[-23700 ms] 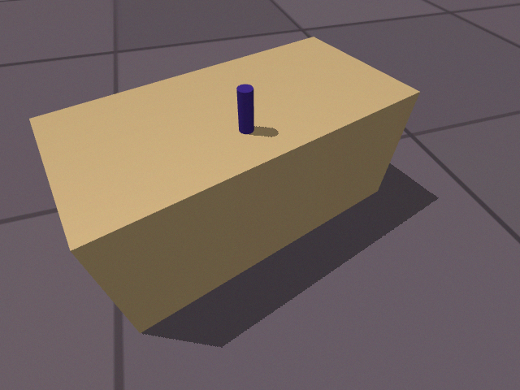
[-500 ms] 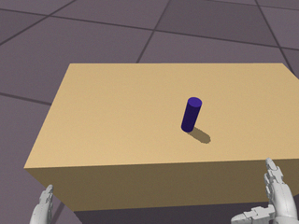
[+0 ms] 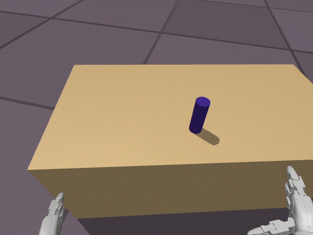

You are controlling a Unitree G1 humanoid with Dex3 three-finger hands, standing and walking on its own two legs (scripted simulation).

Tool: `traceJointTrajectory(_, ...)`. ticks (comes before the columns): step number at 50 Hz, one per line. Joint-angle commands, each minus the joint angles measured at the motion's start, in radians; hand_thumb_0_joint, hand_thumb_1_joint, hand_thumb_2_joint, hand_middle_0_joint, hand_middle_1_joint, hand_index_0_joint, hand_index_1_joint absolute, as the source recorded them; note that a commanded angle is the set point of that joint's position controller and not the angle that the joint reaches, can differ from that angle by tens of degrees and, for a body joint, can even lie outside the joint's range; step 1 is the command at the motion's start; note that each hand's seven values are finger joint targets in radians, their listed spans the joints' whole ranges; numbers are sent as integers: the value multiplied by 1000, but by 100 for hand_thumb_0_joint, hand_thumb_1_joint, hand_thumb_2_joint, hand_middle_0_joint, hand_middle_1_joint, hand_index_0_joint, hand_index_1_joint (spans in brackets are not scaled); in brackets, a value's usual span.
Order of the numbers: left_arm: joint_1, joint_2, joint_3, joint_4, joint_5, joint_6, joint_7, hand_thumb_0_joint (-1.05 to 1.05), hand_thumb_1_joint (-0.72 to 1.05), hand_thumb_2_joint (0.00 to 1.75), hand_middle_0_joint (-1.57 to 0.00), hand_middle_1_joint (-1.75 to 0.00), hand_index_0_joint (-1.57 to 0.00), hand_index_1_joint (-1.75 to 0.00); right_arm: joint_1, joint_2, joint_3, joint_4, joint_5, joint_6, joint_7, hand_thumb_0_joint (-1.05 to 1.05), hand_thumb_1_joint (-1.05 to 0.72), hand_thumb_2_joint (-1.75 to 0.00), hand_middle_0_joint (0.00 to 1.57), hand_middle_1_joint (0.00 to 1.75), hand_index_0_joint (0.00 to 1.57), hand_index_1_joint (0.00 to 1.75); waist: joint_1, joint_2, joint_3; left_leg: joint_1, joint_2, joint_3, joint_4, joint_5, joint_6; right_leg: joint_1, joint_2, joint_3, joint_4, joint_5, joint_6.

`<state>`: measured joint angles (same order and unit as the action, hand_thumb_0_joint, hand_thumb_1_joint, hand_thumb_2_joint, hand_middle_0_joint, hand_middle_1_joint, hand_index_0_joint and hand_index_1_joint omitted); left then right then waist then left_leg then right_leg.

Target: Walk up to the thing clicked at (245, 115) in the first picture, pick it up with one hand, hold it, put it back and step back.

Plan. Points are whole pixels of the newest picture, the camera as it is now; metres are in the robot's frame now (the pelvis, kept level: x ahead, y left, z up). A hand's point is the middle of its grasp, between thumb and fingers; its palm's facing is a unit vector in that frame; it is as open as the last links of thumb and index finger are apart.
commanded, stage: home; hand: right
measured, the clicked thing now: (198, 116) +0.55 -0.17 -0.06
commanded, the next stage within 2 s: none
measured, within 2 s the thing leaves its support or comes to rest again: neither
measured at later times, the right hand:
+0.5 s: hand (225, 218) +0.19 -0.18 -0.06, palm faces +0.10 +0.97 -0.21, open 17.5 cm
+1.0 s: hand (226, 214) +0.19 -0.18 -0.06, palm faces +0.10 +0.97 -0.22, open 17.4 cm
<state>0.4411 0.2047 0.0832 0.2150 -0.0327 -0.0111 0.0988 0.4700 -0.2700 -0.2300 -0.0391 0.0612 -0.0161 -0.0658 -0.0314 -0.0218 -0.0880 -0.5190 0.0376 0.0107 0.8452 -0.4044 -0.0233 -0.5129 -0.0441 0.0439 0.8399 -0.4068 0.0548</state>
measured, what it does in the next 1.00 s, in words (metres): stands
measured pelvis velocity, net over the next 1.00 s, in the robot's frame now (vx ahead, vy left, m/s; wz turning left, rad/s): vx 0.02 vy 0.00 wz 0.01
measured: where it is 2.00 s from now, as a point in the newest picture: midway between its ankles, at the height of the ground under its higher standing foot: outside the picture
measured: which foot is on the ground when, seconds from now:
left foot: down 0.00-1.00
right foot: down 0.00-1.00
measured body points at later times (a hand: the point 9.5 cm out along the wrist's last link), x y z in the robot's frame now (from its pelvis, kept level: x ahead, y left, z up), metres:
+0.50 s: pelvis +0.01 +0.00 -0.01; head +0.03 -0.01 +0.44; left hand +0.17 +0.23 -0.05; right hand +0.18 -0.23 -0.05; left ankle +0.02 +0.13 -0.70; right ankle +0.02 -0.15 -0.70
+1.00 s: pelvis +0.02 +0.00 -0.01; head +0.04 +0.00 +0.44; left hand +0.18 +0.23 -0.05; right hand +0.18 -0.23 -0.04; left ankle +0.02 +0.13 -0.70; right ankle +0.02 -0.15 -0.70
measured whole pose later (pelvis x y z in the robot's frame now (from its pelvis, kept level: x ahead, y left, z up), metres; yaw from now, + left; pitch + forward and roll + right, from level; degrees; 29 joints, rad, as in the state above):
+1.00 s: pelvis +0.02 +0.00 -0.01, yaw +1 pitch +8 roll +0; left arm 0.42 0.19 0.01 0.13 -0.03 0.05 0.08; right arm 0.44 -0.19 -0.01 0.09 0.03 0.07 -0.07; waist 0.00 0.00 -0.11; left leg -0.61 0.04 0.00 0.92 -0.46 -0.03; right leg -0.60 -0.05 0.03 0.92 -0.47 0.05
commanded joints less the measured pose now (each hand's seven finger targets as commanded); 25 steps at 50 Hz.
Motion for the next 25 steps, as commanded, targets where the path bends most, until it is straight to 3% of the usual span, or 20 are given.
traceJointTrajectory(1,-127,18,-70,-171,5,-67,-7,0,3,60,-15,-21,-15,-21,-81,-82,-4,-157,-11,-75,-7,0,56,-5,5,5,5,5,-8,-5,21,2,-37,54,-162,-7,17,-37,37,-76,-166,12,-48)
traceJointTrajectory(3,-109,50,-40,-148,8,-73,-6,0,19,62,-15,-22,-15,-22,-65,-74,8,-107,-15,-79,-2,0,57,-5,5,5,5,5,7,5,26,-15,-37,52,-164,-43,17,-33,38,-81,-165,-22,-49)
traceJointTrajectory(7,-32,138,42,-157,10,-79,-6,0,51,73,-17,-25,-17,-25,-30,-57,45,-81,-22,-62,9,0,59,-3,5,5,5,5,44,24,-77,13,-45,66,-124,98,12,34,31,-72,-149,105,-47)
traceJointTrajectory(8,-37,135,36,-147,8,-75,-9,0,59,75,-17,-25,-17,-25,-36,-59,62,-73,-23,-57,9,0,57,-4,5,5,5,5,33,12,-60,9,-43,65,-122,102,13,20,33,-74,-145,112,-45)
traceJointTrajectory(10,-65,115,11,-159,5,-75,-13,0,74,81,-18,-27,-18,-27,-52,-19,116,-30,-26,-41,14,0,57,-4,5,5,5,5,42,37,-48,-12,-44,68,-118,85,12,5,30,-68,-139,92,-49)
traceJointTrajectory(12,-80,95,-3,-168,3,-73,-14,0,82,86,-19,-28,-19,-28,-87,-26,120,-37,-29,-37,8,0,58,-4,5,5,5,5,39,18,-69,-5,-39,60,-113,72,15,-3,31,-68,-129,73,-49)
traceJointTrajectory(16,-115,71,-37,-194,9,-67,-8,0,86,88,-20,-29,-20,-29,-104,-60,116,-61,-37,-30,-11,0,56,-5,5,5,5,5,15,-36,-112,23,-32,47,-101,97,19,-10,37,-75,-110,95,-44)
traceJointTrajectory(17,-103,68,-40,-195,11,-63,-5,0,89,90,-20,-30,-20,-30,-96,-52,125,-49,-38,-25,-14,0,57,-5,5,5,5,5,21,-38,-132,32,-31,44,-93,134,19,1,37,-79,-98,131,-44)
traceJointTrajectory(19,-109,59,-53,-187,13,-56,-6,0,89,90,-20,-30,-20,-30,-101,-52,139,-47,-37,-22,-20,0,58,-4,5,5,5,5,16,-59,-103,31,-30,45,-93,133,21,-14,38,-80,-99,130,-40)
traceJointTrajectory(22,-96,79,-24,-190,15,-46,-1,0,90,90,-20,-30,-20,-30,-75,-52,134,-43,-35,-13,-27,0,56,-5,5,5,5,5,23,-54,-134,44,-29,40,-95,150,18,-4,39,-88,-88,139,-43)
traceJointTrajectory(25,-79,69,-42,-195,14,-34,-6,0,90,90,-20,-30,-20,-30,-44,-11,184,-15,-33,-2,-20,0,55,-5,5,5,5,5,33,-20,-97,27,-32,46,-93,184,15,-12,39,-91,-80,176,-44)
